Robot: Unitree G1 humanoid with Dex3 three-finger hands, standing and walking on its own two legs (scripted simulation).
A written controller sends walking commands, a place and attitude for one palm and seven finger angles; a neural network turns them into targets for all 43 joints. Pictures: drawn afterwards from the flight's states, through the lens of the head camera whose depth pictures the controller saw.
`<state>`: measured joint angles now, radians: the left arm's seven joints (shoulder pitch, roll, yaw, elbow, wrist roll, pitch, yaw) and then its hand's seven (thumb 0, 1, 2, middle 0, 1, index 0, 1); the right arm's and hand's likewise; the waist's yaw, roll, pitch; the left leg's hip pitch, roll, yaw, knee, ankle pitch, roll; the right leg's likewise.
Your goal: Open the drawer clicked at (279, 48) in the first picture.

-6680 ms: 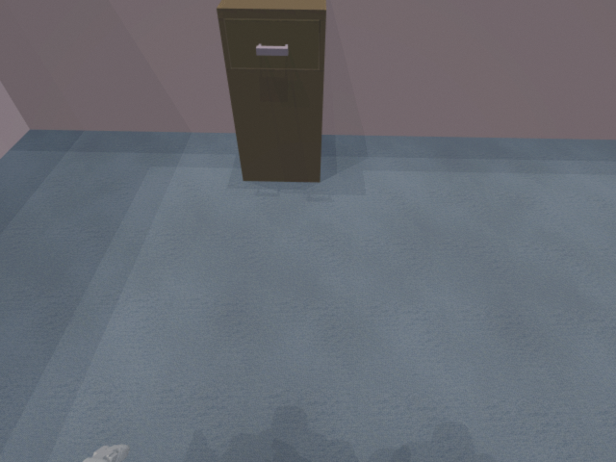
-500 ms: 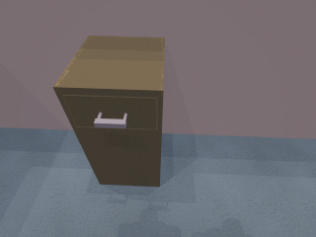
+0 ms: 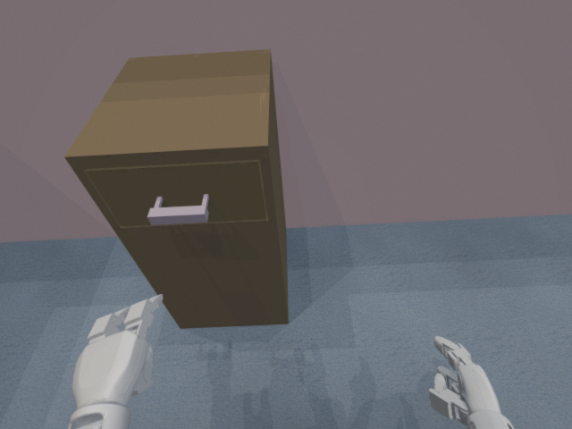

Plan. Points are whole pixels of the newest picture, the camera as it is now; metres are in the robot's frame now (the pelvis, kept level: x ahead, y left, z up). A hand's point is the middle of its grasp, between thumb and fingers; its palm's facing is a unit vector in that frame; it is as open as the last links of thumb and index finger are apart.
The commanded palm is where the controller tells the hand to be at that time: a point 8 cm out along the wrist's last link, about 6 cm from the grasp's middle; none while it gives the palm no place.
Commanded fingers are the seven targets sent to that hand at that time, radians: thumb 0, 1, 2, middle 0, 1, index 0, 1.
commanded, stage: raise the hand with hooked fingers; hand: left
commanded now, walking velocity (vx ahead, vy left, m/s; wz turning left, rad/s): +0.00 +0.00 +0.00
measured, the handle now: (180, 207) +0.56 +0.28 -0.06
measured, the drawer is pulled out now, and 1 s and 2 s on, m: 0.00 0.00 0.00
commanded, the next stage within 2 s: move the hooked fingers above the handle in 1.56 s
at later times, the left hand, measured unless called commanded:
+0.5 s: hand (129, 339) +0.24 +0.24 +0.01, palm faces -0.03 -0.10 -0.99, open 11.1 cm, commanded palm +0.21 +0.24 +0.06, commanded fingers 0.00 -0.10 0.47 -0.27 -0.94 -0.27 -0.94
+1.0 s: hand (110, 275) +0.30 +0.27 +0.08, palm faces +0.09 -0.09 -0.99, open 13.6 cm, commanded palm +0.27 +0.28 +0.13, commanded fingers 0.00 -0.50 0.30 -0.30 -1.20 -0.30 -1.20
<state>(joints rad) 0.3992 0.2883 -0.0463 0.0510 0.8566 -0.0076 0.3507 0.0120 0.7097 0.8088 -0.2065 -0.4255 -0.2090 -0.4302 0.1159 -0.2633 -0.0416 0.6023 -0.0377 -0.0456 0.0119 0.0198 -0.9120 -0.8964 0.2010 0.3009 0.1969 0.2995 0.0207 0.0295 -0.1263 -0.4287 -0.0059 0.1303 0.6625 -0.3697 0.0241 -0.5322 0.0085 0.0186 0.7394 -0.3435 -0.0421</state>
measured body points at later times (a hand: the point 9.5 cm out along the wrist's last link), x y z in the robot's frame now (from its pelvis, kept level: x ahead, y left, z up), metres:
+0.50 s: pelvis +0.01 -0.02 -0.01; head +0.05 -0.06 +0.44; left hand +0.23 +0.24 +0.07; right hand +0.21 -0.22 -0.13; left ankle -0.02 +0.11 -0.72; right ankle +0.01 -0.09 -0.72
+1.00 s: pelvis +0.01 +0.04 +0.01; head +0.02 +0.01 +0.46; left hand +0.29 +0.27 +0.13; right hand +0.22 -0.18 -0.08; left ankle -0.02 +0.12 -0.72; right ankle +0.01 -0.09 -0.72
